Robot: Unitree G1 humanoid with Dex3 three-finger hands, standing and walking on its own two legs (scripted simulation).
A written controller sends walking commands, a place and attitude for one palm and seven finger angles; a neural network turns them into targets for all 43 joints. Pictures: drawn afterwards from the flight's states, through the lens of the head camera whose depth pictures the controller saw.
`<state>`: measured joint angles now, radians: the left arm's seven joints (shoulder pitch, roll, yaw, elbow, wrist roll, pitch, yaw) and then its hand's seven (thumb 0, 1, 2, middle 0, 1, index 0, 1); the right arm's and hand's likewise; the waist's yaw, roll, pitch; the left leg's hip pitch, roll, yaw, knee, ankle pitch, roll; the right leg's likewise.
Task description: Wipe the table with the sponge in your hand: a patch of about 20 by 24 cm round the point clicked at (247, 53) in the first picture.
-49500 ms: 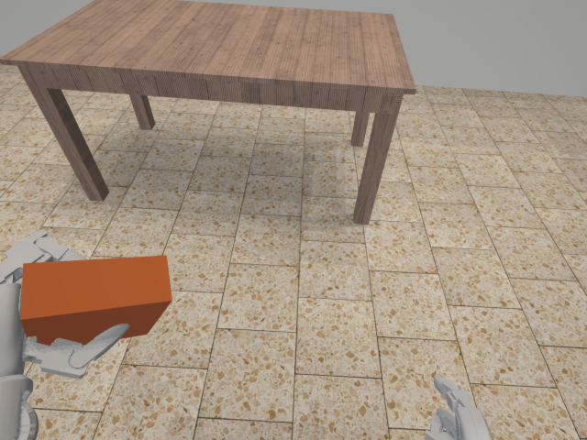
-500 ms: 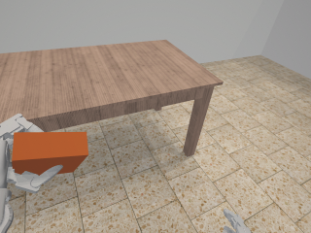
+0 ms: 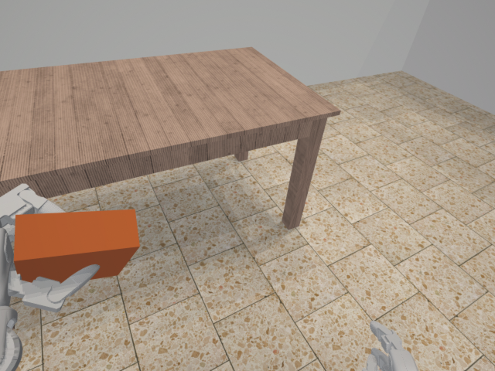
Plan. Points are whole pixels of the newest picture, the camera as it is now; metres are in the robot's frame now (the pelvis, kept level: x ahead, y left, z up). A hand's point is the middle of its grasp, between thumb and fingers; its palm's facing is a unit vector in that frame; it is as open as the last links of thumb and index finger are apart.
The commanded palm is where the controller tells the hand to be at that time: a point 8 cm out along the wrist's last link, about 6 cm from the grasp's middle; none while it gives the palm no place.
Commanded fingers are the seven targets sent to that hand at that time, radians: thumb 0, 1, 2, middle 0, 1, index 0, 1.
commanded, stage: stop stepping back and stand still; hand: left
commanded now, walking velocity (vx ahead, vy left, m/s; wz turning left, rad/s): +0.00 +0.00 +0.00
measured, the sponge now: (93, 249) +0.24 +0.21 +0.15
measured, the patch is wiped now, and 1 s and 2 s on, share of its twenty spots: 1.00 1.00 1.00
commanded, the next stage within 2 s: stand and wait in 0.96 s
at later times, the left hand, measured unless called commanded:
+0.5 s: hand (1, 276) +0.18 +0.28 +0.17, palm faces +0.46 -0.84 -0.28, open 9.3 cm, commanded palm +0.14 +0.32 +0.19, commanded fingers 0.00 0.10 1.30 -1.20 -1.60 -1.20 -1.60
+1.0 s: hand (13, 248) +0.22 +0.29 +0.17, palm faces +0.46 -0.84 -0.30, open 9.3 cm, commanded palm +0.17 +0.33 +0.19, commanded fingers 0.00 0.10 1.30 -1.20 -1.60 -1.20 -1.60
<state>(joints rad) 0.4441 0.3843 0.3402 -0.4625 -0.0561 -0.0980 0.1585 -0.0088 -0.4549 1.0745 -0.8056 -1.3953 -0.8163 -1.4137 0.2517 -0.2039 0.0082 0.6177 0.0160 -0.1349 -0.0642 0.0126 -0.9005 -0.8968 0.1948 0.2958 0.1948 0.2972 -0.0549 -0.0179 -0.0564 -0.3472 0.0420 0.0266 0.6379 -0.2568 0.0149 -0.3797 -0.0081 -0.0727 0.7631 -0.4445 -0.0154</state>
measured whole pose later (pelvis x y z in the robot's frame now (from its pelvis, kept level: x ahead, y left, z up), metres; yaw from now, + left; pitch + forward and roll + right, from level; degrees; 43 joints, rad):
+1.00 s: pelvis +0.03 +0.04 +0.02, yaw +4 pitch -1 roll -2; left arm 0.46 0.35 0.29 -0.47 -0.05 -0.12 0.17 -0.01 -0.46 1.07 -0.81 -1.40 -0.82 -1.42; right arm 0.16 -0.19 0.03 0.62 0.00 -0.07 -0.06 0.01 -0.90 -0.90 0.20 0.30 0.20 0.30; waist 0.00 -0.02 -0.02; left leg -0.27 0.00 -0.02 0.50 -0.21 0.02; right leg -0.20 0.01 0.02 0.40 -0.18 0.03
